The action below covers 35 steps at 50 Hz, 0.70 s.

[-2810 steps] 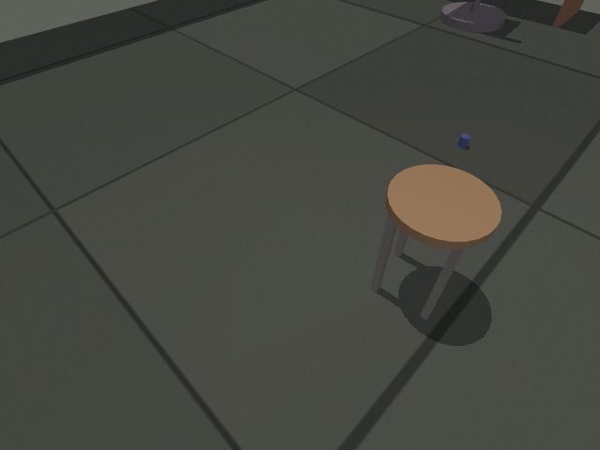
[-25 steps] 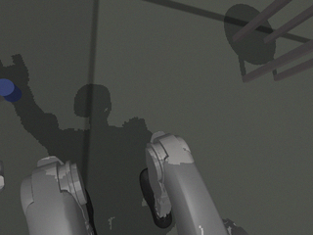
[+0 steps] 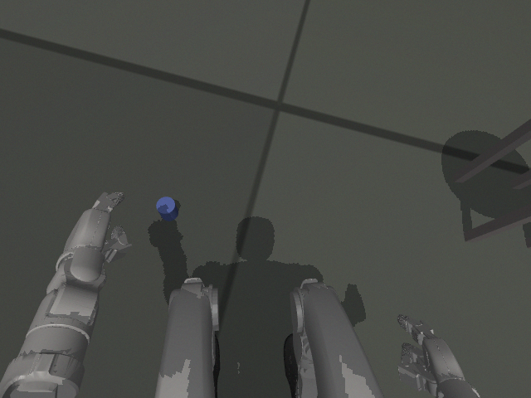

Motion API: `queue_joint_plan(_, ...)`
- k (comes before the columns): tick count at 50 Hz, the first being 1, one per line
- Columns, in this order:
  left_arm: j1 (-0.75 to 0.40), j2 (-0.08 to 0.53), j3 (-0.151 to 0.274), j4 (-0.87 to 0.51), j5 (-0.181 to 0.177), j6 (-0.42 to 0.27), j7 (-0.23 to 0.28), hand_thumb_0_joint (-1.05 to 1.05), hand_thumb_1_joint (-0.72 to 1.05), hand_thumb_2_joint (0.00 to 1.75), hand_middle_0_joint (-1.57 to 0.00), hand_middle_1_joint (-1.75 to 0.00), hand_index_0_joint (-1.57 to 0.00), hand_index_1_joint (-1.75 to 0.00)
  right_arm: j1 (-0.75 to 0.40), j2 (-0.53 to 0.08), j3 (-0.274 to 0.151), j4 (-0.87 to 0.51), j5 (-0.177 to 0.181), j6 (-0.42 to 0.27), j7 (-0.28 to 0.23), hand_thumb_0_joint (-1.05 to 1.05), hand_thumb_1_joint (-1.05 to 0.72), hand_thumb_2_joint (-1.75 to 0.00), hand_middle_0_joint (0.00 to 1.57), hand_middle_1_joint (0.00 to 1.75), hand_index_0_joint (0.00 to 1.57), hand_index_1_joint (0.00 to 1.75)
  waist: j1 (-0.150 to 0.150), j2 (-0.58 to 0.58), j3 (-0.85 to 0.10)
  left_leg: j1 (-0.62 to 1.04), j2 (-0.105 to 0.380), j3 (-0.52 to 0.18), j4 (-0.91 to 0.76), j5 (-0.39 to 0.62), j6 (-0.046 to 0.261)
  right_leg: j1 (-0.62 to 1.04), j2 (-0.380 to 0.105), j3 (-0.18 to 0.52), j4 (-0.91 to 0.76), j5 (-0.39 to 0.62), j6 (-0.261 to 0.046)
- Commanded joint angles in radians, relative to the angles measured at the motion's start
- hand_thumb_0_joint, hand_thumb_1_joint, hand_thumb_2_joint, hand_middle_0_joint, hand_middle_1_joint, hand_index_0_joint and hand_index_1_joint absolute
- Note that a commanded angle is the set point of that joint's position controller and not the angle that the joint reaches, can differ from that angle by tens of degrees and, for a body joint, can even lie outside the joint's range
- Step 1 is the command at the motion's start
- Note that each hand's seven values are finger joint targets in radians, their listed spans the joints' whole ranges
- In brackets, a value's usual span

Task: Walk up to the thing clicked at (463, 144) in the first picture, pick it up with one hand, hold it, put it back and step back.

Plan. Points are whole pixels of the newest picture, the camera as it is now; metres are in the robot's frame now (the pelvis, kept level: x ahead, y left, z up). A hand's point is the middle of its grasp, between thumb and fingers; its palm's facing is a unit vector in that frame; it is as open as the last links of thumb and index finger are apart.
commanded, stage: home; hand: left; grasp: from above
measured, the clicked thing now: (167, 209) +0.55 +0.25 -0.46
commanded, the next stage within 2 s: none
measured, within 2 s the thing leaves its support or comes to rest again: neither
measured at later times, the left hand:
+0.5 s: hand (70, 288) +0.26 +0.21 +0.09, palm faces +0.14 -0.96 -0.22, open 7.4 cm
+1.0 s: hand (9, 360) +0.21 +0.20 +0.17, palm faces +0.17 -0.96 -0.20, open 7.4 cm
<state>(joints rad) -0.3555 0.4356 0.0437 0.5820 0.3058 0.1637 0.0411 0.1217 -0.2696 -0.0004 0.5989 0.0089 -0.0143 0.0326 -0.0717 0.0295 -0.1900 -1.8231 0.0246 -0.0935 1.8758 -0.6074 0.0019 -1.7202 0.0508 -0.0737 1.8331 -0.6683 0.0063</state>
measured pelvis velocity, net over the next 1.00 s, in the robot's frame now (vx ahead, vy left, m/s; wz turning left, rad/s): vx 0.07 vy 0.00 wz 0.11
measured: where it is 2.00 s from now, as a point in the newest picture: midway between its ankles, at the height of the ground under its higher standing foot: (254, 393)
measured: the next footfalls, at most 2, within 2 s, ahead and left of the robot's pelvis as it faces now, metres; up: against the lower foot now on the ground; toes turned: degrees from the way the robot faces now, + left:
none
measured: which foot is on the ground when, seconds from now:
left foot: down 0.00-1.00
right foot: down 0.00-1.00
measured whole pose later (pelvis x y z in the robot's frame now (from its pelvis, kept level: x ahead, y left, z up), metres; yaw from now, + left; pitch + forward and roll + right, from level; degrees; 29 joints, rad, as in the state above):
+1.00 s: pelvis +0.07 +0.00 +0.22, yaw +7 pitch +9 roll -3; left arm 0.50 0.22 0.02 -0.10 -0.05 0.45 0.03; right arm 0.28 -0.22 0.04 0.51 0.01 -0.22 -0.18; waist -0.03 0.05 -0.16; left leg -0.70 0.00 -0.07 0.99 -0.45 0.00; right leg -0.60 0.02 -0.05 0.93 -0.49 0.00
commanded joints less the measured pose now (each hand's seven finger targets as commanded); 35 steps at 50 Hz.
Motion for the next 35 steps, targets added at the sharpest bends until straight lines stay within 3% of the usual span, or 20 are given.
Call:
queue_joint_plan(1, -0.118, 0.106, 0.053, -0.276, -0.127, -0.003, 0.036, 0.00, 0.90, 0.90, -0.20, -0.30, -0.20, -0.30, 0.070, -0.150, -0.054, -0.098, 0.018, -0.059, -0.054, 0.00, -0.90, -0.90, 0.20, 0.30, 0.20, 0.30, -0.031, 0.108, -0.455, 0.552, 0.005, -0.012, -0.384, -0.043, 0.029, 0.322, 0.006, 0.020, -0.370, 0.079, -0.037)
queue_joint_plan(4, -0.044, 0.100, 0.075, -0.354, -0.196, 0.031, 0.047, 0.00, 0.90, 0.90, -0.20, -0.30, -0.20, -0.30, 0.042, -0.140, -0.046, -0.121, 0.025, -0.076, -0.079, 0.00, -0.90, -0.90, 0.20, 0.30, 0.20, 0.30, -0.017, 0.109, -0.465, 0.638, -0.001, -0.001, -0.450, -0.028, 0.030, 0.415, 0.003, 0.037, -0.444, 0.084, -0.035)
queue_joint_plan(6, -0.024, 0.067, 0.066, -0.384, -0.228, 0.050, 0.051, 0.00, 0.90, 0.90, -0.20, -0.30, -0.20, -0.30, 0.030, -0.133, -0.040, -0.117, 0.027, -0.086, -0.093, 0.00, -0.90, -0.90, 0.20, 0.30, 0.20, 0.30, -0.030, 0.125, -0.436, 0.690, 0.001, -0.009, -0.500, -0.025, 0.026, 0.443, -0.001, 0.038, -0.478, 0.095, -0.034)
queue_joint_plan(7, 0.011, 0.069, 0.086, -0.394, -0.244, 0.060, 0.057, 0.00, 0.90, 0.90, -0.20, -0.30, -0.20, -0.30, 0.033, -0.127, -0.036, -0.124, 0.029, -0.091, -0.099, 0.00, -0.90, -0.90, 0.20, 0.30, 0.20, 0.30, -0.020, 0.112, -0.433, 0.717, 0.001, -0.010, -0.522, -0.010, 0.026, 0.476, -0.001, 0.038, -0.499, 0.106, -0.034)
queue_joint_plan(9, 0.100, 0.035, 0.085, -0.413, -0.274, 0.085, 0.063, 0.00, 0.90, 0.90, -0.20, -0.30, -0.20, -0.30, 0.033, -0.115, -0.026, -0.133, 0.033, -0.099, -0.111, 0.00, -0.90, -0.90, 0.20, 0.30, 0.20, 0.30, -0.013, 0.096, -0.420, 0.767, -0.003, -0.003, -0.567, 0.036, 0.025, 0.547, -0.003, 0.040, -0.552, 0.139, -0.034)
queue_joint_plan(14, 0.243, -0.029, 0.081, -0.474, -0.328, 0.132, 0.059, 0.00, 0.90, 0.90, -0.20, -0.30, -0.20, -0.30, 0.048, -0.099, -0.012, -0.133, 0.032, -0.123, -0.149, 0.00, -0.90, -0.90, 0.20, 0.30, 0.20, 0.30, -0.017, 0.102, -0.325, 0.896, 0.000, -0.006, -0.691, 0.119, 0.017, 0.667, -0.006, 0.035, -0.665, 0.208, -0.033)
queue_joint_plan(16, 0.302, -0.034, 0.099, -0.502, -0.345, 0.143, 0.055, 0.00, 0.90, 0.90, -0.20, -0.30, -0.20, -0.30, 0.058, -0.098, -0.007, -0.140, 0.031, -0.133, -0.160, 0.00, -0.90, -0.90, 0.20, 0.30, 0.20, 0.30, -0.003, 0.103, -0.315, 0.957, 0.003, -0.027, -0.744, 0.157, 0.011, 0.715, -0.007, 0.029, -0.691, 0.240, -0.031)
queue_joint_plan(21, 0.484, -0.079, 0.068, -0.593, -0.362, 0.171, 0.046, 0.00, 0.90, 0.90, -0.20, -0.30, -0.20, -0.30, 0.088, -0.074, 0.005, -0.169, 0.027, -0.152, -0.184, 0.00, -0.90, -0.90, 0.20, 0.30, 0.20, 0.30, -0.006, 0.075, -0.260, 1.063, -0.007, 0.007, -0.824, 0.301, 0.013, 0.881, -0.005, 0.025, -0.814, 0.355, -0.027)
queue_joint_plan(23, 0.563, -0.080, 0.069, -0.642, -0.362, 0.179, 0.045, 0.00, 0.90, 0.90, -0.20, -0.30, -0.20, -0.30, 0.100, -0.072, 0.003, -0.183, 0.024, -0.159, -0.192, 0.00, -0.90, -0.90, 0.20, 0.30, 0.20, 0.30, 0.008, 0.075, -0.242, 1.114, -0.010, 0.016, -0.864, 0.343, 0.011, 0.935, -0.005, 0.024, -0.854, 0.387, -0.027)
queue_joint_plan(25, 0.605, -0.094, 0.057, -0.690, -0.365, 0.188, 0.044, 0.00, 0.90, 0.90, -0.20, -0.30, -0.20, -0.30, 0.117, -0.067, 0.002, -0.192, 0.022, -0.167, -0.201, 0.00, -0.90, -0.90, 0.20, 0.30, 0.20, 0.30, -0.005, 0.059, -0.217, 1.149, -0.012, 0.027, -0.895, 0.359, 0.013, 0.988, -0.004, 0.026, -0.906, 0.408, -0.024)
queue_joint_plan(31, 0.771, -0.108, 0.048, -0.830, -0.368, 0.211, 0.039, 0.00, 0.90, 0.90, -0.20, -0.30, -0.20, -0.30, 0.126, -0.055, 0.002, -0.229, 0.017, -0.195, -0.224, 0.00, -0.90, -0.90, 0.20, 0.30, 0.20, 0.30, 0.010, 0.040, -0.148, 1.229, -0.017, 0.032, -0.984, 0.387, 0.015, 1.086, -0.002, 0.018, -1.004, 0.431, -0.018)
queue_joint_plan(35, 0.814, -0.115, 0.038, -0.877, -0.365, 0.222, 0.025, 0.00, 0.90, 0.90, -0.20, -0.30, -0.20, -0.30, 0.125, -0.055, -0.002, -0.237, 0.012, -0.212, -0.232, 0.00, -0.90, -0.90, 0.20, 0.30, 0.20, 0.30, 0.010, 0.031, -0.071, 1.244, -0.017, 0.030, -1.027, 0.353, 0.017, 1.088, -0.002, 0.013, -1.048, 0.393, -0.017)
